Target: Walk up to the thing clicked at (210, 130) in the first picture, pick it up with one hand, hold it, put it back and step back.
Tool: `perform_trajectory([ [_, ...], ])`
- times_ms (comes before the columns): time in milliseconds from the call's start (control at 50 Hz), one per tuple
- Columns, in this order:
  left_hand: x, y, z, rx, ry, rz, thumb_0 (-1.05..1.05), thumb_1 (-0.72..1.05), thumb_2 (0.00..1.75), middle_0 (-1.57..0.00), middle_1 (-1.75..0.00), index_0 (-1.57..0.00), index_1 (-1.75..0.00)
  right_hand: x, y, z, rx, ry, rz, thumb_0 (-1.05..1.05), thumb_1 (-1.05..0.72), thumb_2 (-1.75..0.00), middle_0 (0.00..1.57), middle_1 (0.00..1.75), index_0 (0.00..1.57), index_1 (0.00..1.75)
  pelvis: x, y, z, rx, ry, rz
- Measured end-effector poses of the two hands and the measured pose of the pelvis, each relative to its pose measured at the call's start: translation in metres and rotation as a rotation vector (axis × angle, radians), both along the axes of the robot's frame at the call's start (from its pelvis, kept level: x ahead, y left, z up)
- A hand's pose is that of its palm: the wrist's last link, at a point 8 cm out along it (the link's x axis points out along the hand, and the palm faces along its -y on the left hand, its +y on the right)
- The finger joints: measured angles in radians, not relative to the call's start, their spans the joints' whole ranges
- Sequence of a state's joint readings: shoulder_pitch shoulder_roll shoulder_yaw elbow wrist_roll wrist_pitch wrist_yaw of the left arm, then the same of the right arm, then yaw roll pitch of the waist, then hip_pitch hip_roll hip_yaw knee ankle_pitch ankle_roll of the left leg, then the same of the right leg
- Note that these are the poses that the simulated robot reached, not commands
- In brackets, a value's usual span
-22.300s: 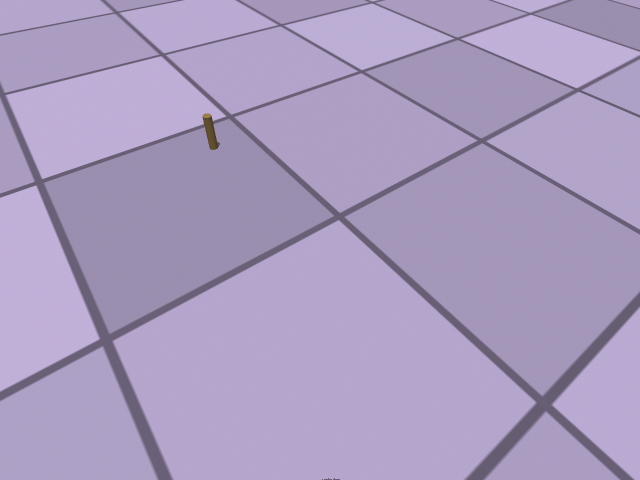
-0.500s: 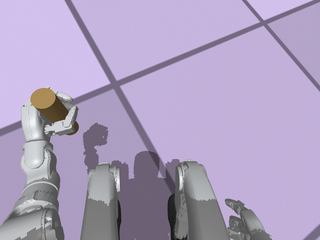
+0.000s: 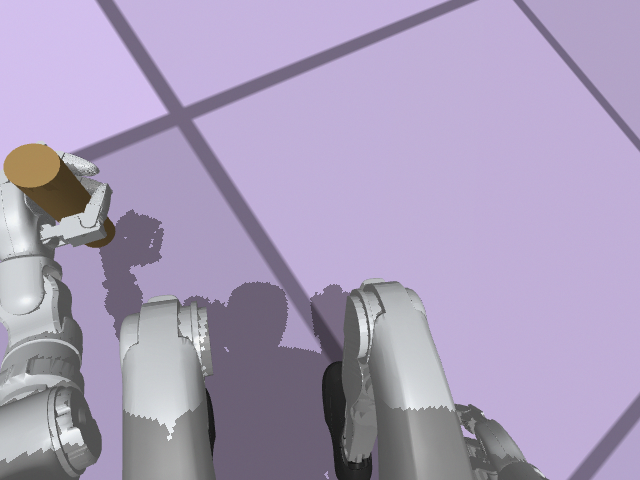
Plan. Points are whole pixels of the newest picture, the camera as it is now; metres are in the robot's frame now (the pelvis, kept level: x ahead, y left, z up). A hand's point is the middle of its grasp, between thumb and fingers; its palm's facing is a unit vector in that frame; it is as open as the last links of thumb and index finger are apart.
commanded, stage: crouch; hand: left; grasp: from the side
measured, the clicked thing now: (71, 205) +0.44 +0.26 -0.07
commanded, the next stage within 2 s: lower in 0.42 s
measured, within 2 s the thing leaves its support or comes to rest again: rests again in 1.84 s
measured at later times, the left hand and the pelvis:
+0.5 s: hand (95, 219) +0.44 +0.25 -0.12, palm faces +0.21 -0.98 -0.01, open 5.7 cm; pelvis +0.00 +0.00 -0.03, yaw -3 degrees
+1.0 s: hand (111, 231) +0.44 +0.25 -0.18, palm faces +0.22 -0.98 +0.01, open 5.7 cm; pelvis +0.00 +0.01 -0.05, yaw -6 degrees
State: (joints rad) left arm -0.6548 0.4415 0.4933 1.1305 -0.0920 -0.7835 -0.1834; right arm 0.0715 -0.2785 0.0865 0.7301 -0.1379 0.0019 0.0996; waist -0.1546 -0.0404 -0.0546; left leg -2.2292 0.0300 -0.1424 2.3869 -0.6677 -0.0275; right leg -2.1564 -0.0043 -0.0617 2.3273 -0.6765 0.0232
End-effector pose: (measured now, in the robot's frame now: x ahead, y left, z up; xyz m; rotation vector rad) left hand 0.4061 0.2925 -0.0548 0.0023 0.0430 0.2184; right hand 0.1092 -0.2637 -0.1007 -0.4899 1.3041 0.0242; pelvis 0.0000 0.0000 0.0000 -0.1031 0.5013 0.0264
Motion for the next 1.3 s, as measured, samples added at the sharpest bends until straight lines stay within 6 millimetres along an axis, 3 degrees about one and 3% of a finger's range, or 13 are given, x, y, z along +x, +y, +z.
perform_trajectory([
  [240,0.000,0.003,-0.036,0.005,0.007,-0.006,0.00,0.14,1.07,-0.95,-1.09,-1.00,-1.06,0.003,-0.005,-0.012,-0.037,0.039,0.042,0.00,-0.91,-0.90,0.20,0.30,0.21,0.30,0.003,0.002,-0.019,-0.022,-0.023,-0.015],
  [660,0.002,0.004,-0.076,-0.003,0.021,-0.013,0.00,0.14,1.07,-0.95,-1.09,-1.00,-1.06,0.012,-0.004,-0.018,-0.074,0.063,0.121,0.00,-0.92,-0.90,0.20,0.30,0.21,0.30,0.004,0.005,-0.037,-0.058,-0.071,-0.034],
  [920,0.003,0.001,-0.115,-0.019,0.033,-0.009,0.00,0.14,1.07,-0.95,-1.09,-1.00,-1.06,0.013,0.000,-0.010,-0.127,0.087,0.227,0.00,-0.93,-0.90,0.20,0.30,0.21,0.30,0.001,0.008,-0.046,-0.092,-0.131,-0.053],
  [1300,0.007,0.001,-0.144,-0.019,0.035,0.005,0.00,0.14,1.07,-0.95,-1.08,-1.00,-1.05,0.005,0.002,0.005,-0.206,0.143,0.329,0.00,-0.92,-0.90,0.20,0.30,0.21,0.30,-0.004,0.015,-0.052,-0.141,-0.196,-0.072],
])
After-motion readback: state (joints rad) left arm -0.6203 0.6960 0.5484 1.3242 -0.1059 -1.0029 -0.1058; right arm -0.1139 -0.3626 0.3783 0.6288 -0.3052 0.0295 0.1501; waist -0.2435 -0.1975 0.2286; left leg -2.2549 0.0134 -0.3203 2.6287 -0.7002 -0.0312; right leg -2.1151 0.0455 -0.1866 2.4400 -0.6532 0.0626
